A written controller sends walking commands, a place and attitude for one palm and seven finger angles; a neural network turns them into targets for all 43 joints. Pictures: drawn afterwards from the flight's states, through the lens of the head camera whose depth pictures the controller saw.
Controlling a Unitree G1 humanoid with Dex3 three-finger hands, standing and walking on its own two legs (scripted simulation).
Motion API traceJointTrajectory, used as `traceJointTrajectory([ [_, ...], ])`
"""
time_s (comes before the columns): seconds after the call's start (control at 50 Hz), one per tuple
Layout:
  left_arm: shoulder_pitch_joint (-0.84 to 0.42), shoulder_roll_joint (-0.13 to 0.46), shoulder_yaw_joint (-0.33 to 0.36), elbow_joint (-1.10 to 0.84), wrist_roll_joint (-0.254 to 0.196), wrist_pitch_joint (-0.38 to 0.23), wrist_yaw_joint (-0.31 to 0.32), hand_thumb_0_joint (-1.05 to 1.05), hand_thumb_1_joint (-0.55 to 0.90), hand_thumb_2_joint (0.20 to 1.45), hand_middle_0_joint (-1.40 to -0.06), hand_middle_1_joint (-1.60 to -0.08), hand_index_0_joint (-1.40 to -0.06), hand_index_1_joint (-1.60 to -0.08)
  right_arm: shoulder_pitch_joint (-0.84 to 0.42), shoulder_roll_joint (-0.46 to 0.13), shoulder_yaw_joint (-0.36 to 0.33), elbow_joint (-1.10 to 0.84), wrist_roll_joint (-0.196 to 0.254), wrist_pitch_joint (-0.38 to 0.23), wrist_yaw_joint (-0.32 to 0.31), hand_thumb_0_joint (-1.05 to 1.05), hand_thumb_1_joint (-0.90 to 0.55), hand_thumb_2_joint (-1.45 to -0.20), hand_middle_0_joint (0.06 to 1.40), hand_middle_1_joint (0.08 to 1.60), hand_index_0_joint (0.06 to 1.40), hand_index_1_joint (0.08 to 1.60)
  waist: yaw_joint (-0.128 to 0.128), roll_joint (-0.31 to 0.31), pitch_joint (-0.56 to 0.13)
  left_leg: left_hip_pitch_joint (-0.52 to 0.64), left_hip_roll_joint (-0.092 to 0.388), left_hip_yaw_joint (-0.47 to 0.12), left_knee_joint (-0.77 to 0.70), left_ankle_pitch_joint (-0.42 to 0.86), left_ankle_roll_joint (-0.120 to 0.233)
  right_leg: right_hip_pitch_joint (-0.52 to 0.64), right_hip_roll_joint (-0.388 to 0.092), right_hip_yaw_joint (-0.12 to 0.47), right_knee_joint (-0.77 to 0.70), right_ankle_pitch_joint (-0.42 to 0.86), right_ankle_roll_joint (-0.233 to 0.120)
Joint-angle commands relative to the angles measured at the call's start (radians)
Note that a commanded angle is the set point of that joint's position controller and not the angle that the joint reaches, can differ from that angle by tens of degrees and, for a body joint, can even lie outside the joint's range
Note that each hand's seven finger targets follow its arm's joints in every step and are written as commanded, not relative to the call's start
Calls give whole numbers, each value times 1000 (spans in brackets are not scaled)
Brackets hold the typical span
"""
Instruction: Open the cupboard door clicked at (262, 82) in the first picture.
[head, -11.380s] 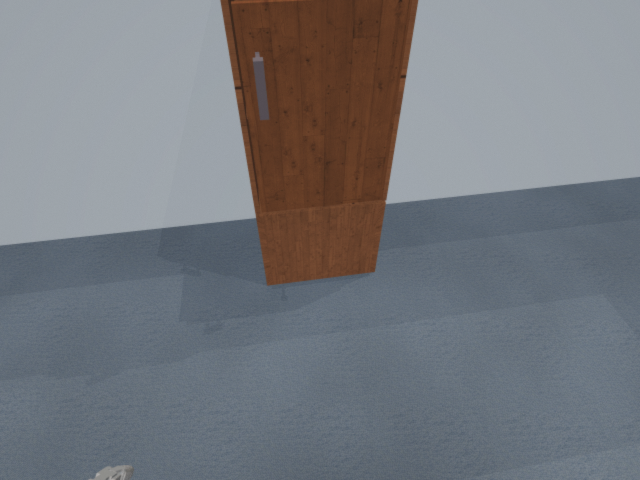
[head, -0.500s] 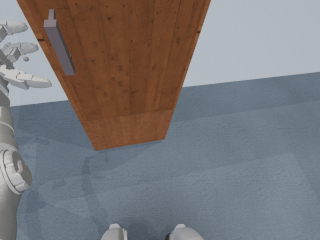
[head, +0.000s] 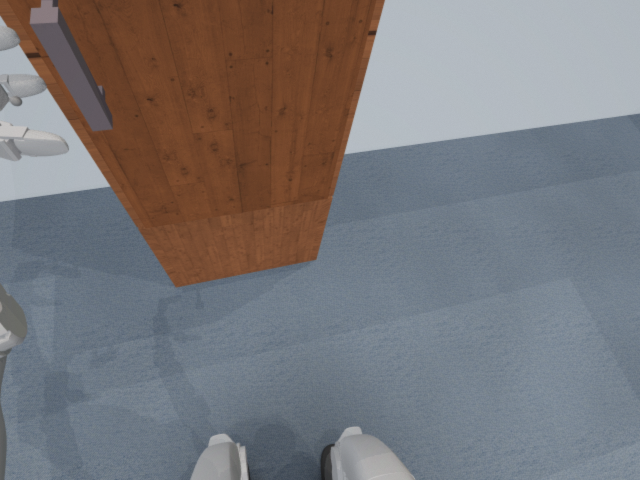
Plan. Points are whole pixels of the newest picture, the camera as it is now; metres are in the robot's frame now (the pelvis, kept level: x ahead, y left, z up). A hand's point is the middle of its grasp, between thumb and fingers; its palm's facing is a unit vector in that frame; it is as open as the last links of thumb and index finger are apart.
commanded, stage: move the hooked fingers beside the handle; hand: left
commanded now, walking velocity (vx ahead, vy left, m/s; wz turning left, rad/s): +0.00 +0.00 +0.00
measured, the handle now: (77, 64) +0.58 +0.22 +0.12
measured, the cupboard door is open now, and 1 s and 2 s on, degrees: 0 0 0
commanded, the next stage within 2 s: slide the fingers in behind the handle in 1.30 s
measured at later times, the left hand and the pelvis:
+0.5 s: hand (13, 97) +0.53 +0.27 +0.12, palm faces +0.10 -0.99 +0.02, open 14.0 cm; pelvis +0.01 +0.01 +0.00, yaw +0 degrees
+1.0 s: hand (4, 111) +0.51 +0.28 +0.11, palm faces +0.13 -0.99 +0.00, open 14.0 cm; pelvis +0.00 +0.01 +0.00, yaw +0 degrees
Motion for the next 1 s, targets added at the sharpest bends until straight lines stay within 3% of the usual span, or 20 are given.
traceJointTrajectory([
  [0.0,-428,379,92,-293,-18,-112,25,0,-500,300,-300,-1200,-300,-1200,194,-182,-62,-48,-10,-12,-14,0,-900,-900,200,300,200,300,12,129,-480,317,-57,-5,-48,334,58,207,33,56,-84,357,8],
  [0.04,-433,397,107,-341,-12,-146,29,0,-500,300,-300,-1200,-300,-1200,200,-182,-68,-46,-12,-10,-8,0,-900,-900,200,300,200,300,25,195,-552,381,-53,-11,-47,370,51,204,37,50,-73,366,4],
  [0.1,-370,372,104,-297,-20,-137,14,0,-500,300,-300,-1200,-300,-1200,203,-183,-71,-41,-10,-2,-2,0,-900,-900,200,300,200,300,28,203,-539,391,-54,-7,-48,378,51,198,41,48,-77,370,2],
  [0.18,-313,317,49,-217,-23,-64,-21,0,-500,300,-300,-1200,-300,-1200,195,-185,-70,-42,3,8,-7,0,-900,-900,200,300,200,300,15,165,-422,344,-52,-3,-71,308,54,156,40,39,-106,313,7],
  [0.28,-377,247,29,-377,-44,-105,-3,0,-500,300,-300,-1200,-300,-1200,210,-180,-81,-33,-14,2,-1,0,-900,-900,200,300,200,300,20,255,-509,534,-40,-36,-71,438,36,80,49,12,-95,319,-6],
  [0.32,-393,224,39,-429,-61,-134,16,0,-500,300,-300,-1200,-300,-1200,210,-179,-87,-24,-19,1,6,0,-900,-900,200,300,200,300,20,260,-541,594,-33,-50,-66,499,30,62,53,5,-89,330,-9],
  [0.34,-364,180,19,-381,-64,-130,22,0,-500,300,-300,-1200,-300,-1200,203,-174,-87,-22,-16,1,10,0,-900,-900,200,300,200,300,16,239,-504,576,-36,-49,-67,474,30,53,55,4,-95,314,-10],
  [0.38,-341,165,18,-336,-65,-115,34,0,-500,300,-300,-1200,-300,-1200,200,-176,-88,-16,-14,1,12,0,-900,-900,200,300,200,300,13,187,-451,527,-37,-46,-77,432,33,64,51,1,-98,301,-7],
  [0.48,-298,191,14,-266,-19,-69,66,0,-500,300,-300,-1200,-300,-1200,185,-177,-78,-41,-13,4,14,0,-900,-900,200,300,200,300,24,158,-379,438,-45,-32,-89,379,39,79,39,8,-96,292,-4],
  [0.54,-353,268,62,-342,-7,-111,83,0,-500,300,-300,-1200,-300,-1200,181,-177,-78,-52,-16,3,13,0,-900,-900,200,300,200,300,31,169,-449,459,-45,-35,-78,415,36,112,38,14,-77,327,-6],
  [0.6,-388,245,59,-404,-23,-164,81,0,-500,300,-300,-1200,-300,-1200,176,-171,-80,-51,-19,-2,17,0,-900,-900,200,300,200,300,27,200,-503,514,-44,-36,-60,468,33,114,44,18,-67,358,-8],
  [0.62,-384,270,82,-400,-28,-172,76,0,-500,300,-300,-1200,-300,-1200,174,-176,-83,-46,-17,-2,16,0,-900,-900,200,300,200,300,28,188,-529,523,-42,-38,-57,467,32,123,45,20,-69,361,-5],
  [0.66,-335,267,88,-374,-36,-168,56,0,-500,300,-300,-1200,-300,-1200,170,-175,-84,-46,-12,1,16,0,-900,-900,200,300,200,300,43,188,-539,513,-46,-31,-59,472,32,154,45,21,-69,379,-5],
  [0.74,-261,195,24,-301,-42,-104,11,0,-500,300,-300,-1200,-300,-1200,166,-173,-83,-44,-3,10,13,0,-900,-900,200,300,200,300,41,184,-461,485,-48,-23,-72,445,35,131,43,14,-86,366,-4],
  [0.8,-277,114,-38,-281,-60,-73,-1,0,-500,300,-300,-1200,-300,-1200,164,-170,-80,-44,-1,10,8,0,-900,-900,200,300,200,300,14,155,-380,455,-50,-22,-82,386,42,97,42,11,-105,325,-5],
  [0.82,-296,161,-6,-267,-62,-71,3,0,-500,300,-300,-1200,-300,-1200,166,-179,-79,-42,-2,10,3,0,-900,-900,200,300,200,300,11,105,-362,418,-49,-27,-85,353,45,102,41,12,-106,309,-1],
  [0.86,-352,196,18,-295,-71,-85,12,0,-500,300,-300,-1200,-300,-1200,167,-182,-79,-41,-1,5,-2,0,-900,-900,200,300,200,300,3,97,-384,396,-53,-25,-81,324,50,122,40,24,-107,302,1],
  [0.9,-390,251,52,-338,-61,-120,26,0,-500,300,-300,-1200,-300,-1200,170,-183,-77,-36,-6,-1,-5,0,-900,-900,200,300,200,300,14,154,-422,414,-55,-26,-69,346,46,122,37,31,-92,310,-4],
  [0.94,-431,226,25,-398,-42,-157,39,0,-500,300,-300,-1200,-300,-1200,168,-173,-81,-28,-11,-8,2,0,-900,-900,200,300,200,300,16,253,-498,509,-51,-38,-61,397,35,87,39,27,-82,308,-7],
  [0.98,-404,224,20,-359,-32,-163,48,0,-500,300,-300,-1200,-300,-1200,165,-174,-79,-22,-12,-9,4,0,-900,-900,200,300,200,300,8,230,-472,499,-47,-41,-60,375,34,68,40,24,-86,279,-6],
])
